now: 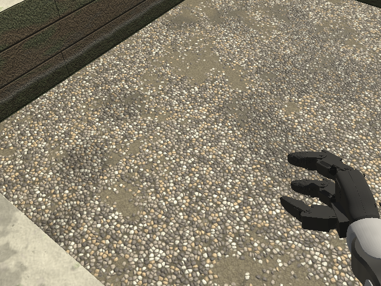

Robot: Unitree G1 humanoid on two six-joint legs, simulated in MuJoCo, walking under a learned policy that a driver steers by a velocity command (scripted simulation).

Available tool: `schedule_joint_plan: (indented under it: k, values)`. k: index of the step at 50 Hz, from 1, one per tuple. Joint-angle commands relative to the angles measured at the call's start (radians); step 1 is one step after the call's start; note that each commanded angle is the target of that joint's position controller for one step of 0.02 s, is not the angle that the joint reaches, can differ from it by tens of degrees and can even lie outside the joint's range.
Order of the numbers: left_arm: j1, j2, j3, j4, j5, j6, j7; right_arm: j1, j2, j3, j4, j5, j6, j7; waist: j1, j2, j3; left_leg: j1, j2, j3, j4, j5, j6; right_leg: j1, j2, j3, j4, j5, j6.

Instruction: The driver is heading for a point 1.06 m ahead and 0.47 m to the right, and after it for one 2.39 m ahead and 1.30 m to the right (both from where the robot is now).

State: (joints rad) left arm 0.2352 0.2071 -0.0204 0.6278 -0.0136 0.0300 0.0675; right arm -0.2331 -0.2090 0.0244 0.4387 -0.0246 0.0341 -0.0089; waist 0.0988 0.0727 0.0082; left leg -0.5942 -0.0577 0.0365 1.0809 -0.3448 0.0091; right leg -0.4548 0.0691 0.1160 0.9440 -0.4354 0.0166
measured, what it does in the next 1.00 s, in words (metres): walks backwards, turning right: right foot, then left foot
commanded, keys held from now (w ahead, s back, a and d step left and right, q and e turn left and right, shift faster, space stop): w+e+shift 0.88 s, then w+q+shift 0.12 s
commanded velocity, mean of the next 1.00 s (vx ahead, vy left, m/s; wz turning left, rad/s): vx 1.00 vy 0.00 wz -0.80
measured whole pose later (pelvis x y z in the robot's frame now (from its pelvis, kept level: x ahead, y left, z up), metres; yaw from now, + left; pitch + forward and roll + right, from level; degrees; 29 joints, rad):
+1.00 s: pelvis -0.26 +0.09 +0.02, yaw -50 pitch +2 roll +2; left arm 0.23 0.18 -0.04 0.52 0.03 0.05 -0.01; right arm 0.06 -0.26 -0.03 0.53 -0.04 0.04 -0.06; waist 0.03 0.01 -0.01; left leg -0.79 0.04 -0.03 1.22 -0.25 -0.11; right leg -0.43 0.14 0.09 0.79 -0.39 -0.10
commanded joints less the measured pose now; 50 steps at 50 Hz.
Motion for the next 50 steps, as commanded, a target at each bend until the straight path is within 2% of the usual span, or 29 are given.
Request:
schedule_joint_plan:
  k: [1,3,4,8,10,13,14,15,16,17,18,19,20,22,24,25,26,27,28,31,35,37,39,41,42,43,44,46,50]
  values:
    - [-0.164,0.173,0.064,-0.127,-0.002,-0.009,-0.003,0.07,-0.036,-0.001,-0.053,-0.013,-0.015,0.001,-0.118,-0.086,-0.187,0.367,0.097,-0.112,-0.307,0.427,-0.013,0.044,-0.087,0.189,-0.214,1.057,-0.103]
    - [-0.04,0.11,0.071,-0.092,-0.005,0.009,-0.01,0.057,-0.039,-0.008,-0.025,-0.006,-0.003,0.007,-0.077,0.161,-0.261,0.58,0.217,-0.123,-0.377,1.035,0.0,-0.063,0.063,0.011,-0.045,0.388,-0.036]
    - [-0.008,0.08,0.076,-0.08,0.033,0.019,-0.004,0.099,-0.069,-0.039,0.016,0.006,0.011,0.0,-0.094,0.193,-0.289,0.562,0.303,-0.135,-0.456,1.119,-0.025,-0.097,0.095,0.004,0.145,0.017,-0.026]
    - [0.006,0.057,0.092,-0.057,0.033,0.056,-0.02,0.061,-0.021,-0.032,0.041,0.024,0.026,-0.018,-0.028,0.113,-0.121,0.386,0.294,-0.03,-0.511,0.833,-0.108,-0.206,0.048,0.035,0.379,0.099,-0.028]
    - [0.114,0.104,0.106,-0.031,0.028,0.067,-0.029,0.006,-0.054,-0.043,0.018,0.029,0.019,-0.022,0.034,0.149,-0.13,0.281,0.258,0.076,-0.578,0.927,-0.178,-0.051,0.059,-0.05,0.336,0.067,-0.041]
    - [0.376,0.213,0.134,-0.004,0.0,0.057,-0.029,-0.242,-0.147,-0.088,-0.04,0.068,0.033,-0.037,0.244,0.247,-0.14,0.23,0.1,0.329,-0.541,1.084,-0.4,0.354,-0.002,-0.291,-0.144,-0.019,-0.206]
    - [0.489,0.201,0.139,0.024,-0.007,0.058,-0.019,-0.316,-0.168,-0.104,-0.035,0.077,0.06,-0.044,0.349,0.103,-0.112,0.064,0.08,0.285,-0.131,1.052,-0.345,0.487,-0.061,-0.178,-0.209,-0.01,-0.306]
    - [0.341,0.058,0.103,0.035,-0.02,0.063,-0.016,-0.334,-0.023,-0.068,-0.008,0.063,0.093,-0.053,0.339,-0.383,-0.013,-0.227,0.054,0.072,0.525,-0.094,-0.173,0.351,-0.192,0.124,-0.261,0.264,-0.401]
    - [-0.015,-0.016,0.032,-0.05,0.026,0.045,-0.032,-0.161,0.117,-0.011,-0.042,0.005,0.088,-0.068,0.007,-0.404,0.0,-0.247,0.033,-0.14,0.503,-0.188,-0.075,0.085,-0.12,0.184,-0.224,0.491,-0.324]
    - [-0.22,0.041,0.029,-0.179,0.033,0.01,-0.045,-0.032,0.089,-0.013,-0.085,-0.012,0.074,-0.068,-0.138,-0.301,-0.136,-0.134,0.02,-0.219,0.4,-0.146,-0.086,-0.012,-0.115,0.31,-0.233,0.68,-0.295]
    - [-0.34,0.203,0.071,-0.251,0.033,-0.002,-0.038,0.002,0.04,-0.015,-0.128,-0.011,0.039,-0.064,-0.159,-0.4,-0.245,-0.038,-0.036,-0.19,0.337,-0.109,-0.112,-0.15,-0.194,0.559,-0.455,0.375,-0.327]
    - [-0.426,0.232,0.084,-0.287,0.012,-0.003,-0.036,-0.029,-0.017,-0.031,-0.115,0.002,0.026,-0.073,-0.161,-0.358,-0.185,0.058,-0.018,-0.162,0.344,-0.017,-0.135,-0.294,-0.192,0.582,-0.588,0.12,-0.291]
    - [-0.486,0.181,0.076,-0.301,0.004,-0.004,-0.048,0.028,-0.035,-0.046,-0.081,0.013,0.021,-0.065,-0.182,-0.316,-0.151,0.212,-0.006,-0.094,0.281,0.009,-0.149,-0.401,-0.113,0.427,-0.612,0.069,-0.218]
    - [-0.312,0.171,0.091,-0.23,0.006,-0.002,-0.065,0.021,-0.038,-0.037,-0.092,0.041,0.021,-0.046,-0.089,-0.232,-0.124,0.307,0.056,-0.082,-0.164,-0.03,-0.132,-0.223,-0.062,0.321,-0.566,0.137,-0.168]
    - [-0.166,0.168,0.113,-0.161,0.001,0.028,-0.073,0.136,0.006,-0.033,-0.03,0.064,0.028,-0.011,-0.097,-0.142,-0.121,0.46,-0.008,0.008,-0.428,-0.062,-0.1,-0.131,-0.015,0.312,-0.478,-0.045,-0.166]
    - [-0.175,0.126,0.107,-0.169,0.011,0.034,-0.075,0.319,0.015,-0.029,0.033,0.041,0.019,0.003,-0.169,0.003,-0.108,0.594,0.015,-0.034,-0.437,-0.116,-0.057,-0.28,0.065,0.246,-0.241,-0.15,-0.105]
    - [-0.342,0.072,0.092,-0.277,-0.04,0.03,-0.074,0.404,-0.19,-0.078,0.077,-0.002,-0.002,0.011,-0.24,0.441,-0.059,0.636,0.319,-0.439,-0.625,-0.313,0.051,-0.706,0.195,0.056,0.116,-0.185,-0.05]
    - [-0.428,0.082,0.088,-0.294,0.016,0.001,-0.064,0.387,-0.264,-0.114,0.051,-0.01,-0.022,-0.006,-0.24,0.314,-0.041,0.427,0.46,-0.76,-0.822,-0.579,0.103,-0.709,0.082,0.142,0.294,-0.041,-0.035]
    - [-0.393,0.103,0.098,-0.272,0.018,-0.01,-0.068,0.226,-0.197,-0.084,0.016,-0.029,-0.035,-0.025,-0.117,0.16,-0.011,0.285,0.448,-0.716,-0.817,-0.516,0.098,-0.61,0.074,0.148,0.373,0.083,-0.027]
    - [-0.158,0.111,0.104,-0.186,0.026,0.021,-0.09,0.04,-0.089,-0.05,0.004,-0.017,-0.051,-0.05,0.049,0.154,-0.142,0.081,0.361,-0.349,-0.767,-0.177,0.066,-0.259,0.028,0.001,0.618,0.189,0.027]
    - [-0.278,0.134,0.076,-0.243,-0.02,0.063,-0.109,0.172,-0.138,-0.073,0.048,0.001,-0.081,-0.036,-0.029,0.005,-0.139,0.206,0.324,-0.103,-0.687,-0.013,0.0,-0.172,-0.074,-0.028,0.302,0.203,0.01]
    - [-0.288,0.117,0.056,-0.27,-0.012,0.057,-0.111,0.259,-0.242,-0.11,0.071,-0.007,-0.097,-0.036,-0.06,0.049,-0.158,0.149,0.344,0.001,-0.765,0.034,-0.022,0.09,-0.078,-0.148,0.069,0.125,-0.041]
    - [-0.186,0.127,0.057,-0.254,-0.008,0.057,-0.107,0.297,-0.259,-0.121,0.081,0.005,-0.079,-0.03,-0.053,0.057,-0.137,0.169,0.368,0.041,-0.702,-0.05,-0.012,0.226,-0.11,-0.165,-0.126,0.035,-0.077]
    - [-0.053,0.086,0.048,-0.152,-0.007,0.042,-0.133,0.271,-0.158,-0.096,0.071,-0.002,-0.011,-0.034,-0.018,-0.239,0.04,0.002,0.222,0.164,-0.276,-0.174,-0.051,0.242,0.009,-0.162,-0.285,0.003,-0.104]
    - [-0.047,0.129,0.038,-0.159,-0.009,0.037,-0.135,0.268,-0.062,-0.066,-0.004,-0.008,0.011,-0.045,-0.074,-0.487,0.142,-0.329,0.126,0.106,0.06,-0.357,-0.089,0.208,-0.082,0.125,-0.206,0.327,-0.17]
    - [-0.029,0.288,0.099,-0.198,-0.025,0.041,-0.105,0.033,-0.112,-0.064,-0.114,-0.057,0.002,-0.061,0.077,-0.546,0.037,-0.458,0.078,-0.056,0.104,-0.278,-0.11,0.181,-0.168,0.468,-0.508,0.106,-0.242]
    - [-0.112,0.306,0.103,-0.244,0.015,0.035,-0.083,-0.044,-0.126,-0.069,-0.152,-0.039,-0.015,-0.072,0.043,-0.413,0.038,-0.509,0.09,-0.126,0.163,-0.154,-0.12,0.155,-0.248,0.664,-0.659,-0.082,-0.275]
    - [-0.214,0.26,0.086,-0.272,0.051,0.016,-0.064,0.125,-0.131,-0.067,-0.066,-0.028,-0.027,-0.069,-0.066,-0.265,-0.079,-0.411,0.115,-0.126,0.165,0.015,-0.115,0.156,-0.251,0.606,-0.619,-0.163,-0.247]
    - [-0.184,0.137,0.039,-0.266,0.047,-0.032,-0.058,0.237,-0.109,-0.062,0.024,-0.003,0.006,-0.045,-0.102,-0.116,-0.125,-0.316,0.134,-0.113,0.168,0.201,-0.12,0.178,-0.22,0.455,-0.562,-0.115,-0.181]
Keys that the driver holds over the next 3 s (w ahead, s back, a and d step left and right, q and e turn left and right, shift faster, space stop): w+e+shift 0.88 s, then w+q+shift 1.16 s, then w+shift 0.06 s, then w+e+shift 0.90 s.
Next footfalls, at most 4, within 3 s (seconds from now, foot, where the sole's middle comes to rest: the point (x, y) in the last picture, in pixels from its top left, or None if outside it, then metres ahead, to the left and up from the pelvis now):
0.32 right None -0.05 -0.09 -0.72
0.48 left None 0.00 0.21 -0.73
0.80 right None -0.28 0.01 -0.73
1.52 left None -0.03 0.01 -0.73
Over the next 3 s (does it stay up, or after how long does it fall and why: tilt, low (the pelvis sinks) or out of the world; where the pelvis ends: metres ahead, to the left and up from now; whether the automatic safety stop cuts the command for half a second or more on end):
stays up -0.10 0.13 0.03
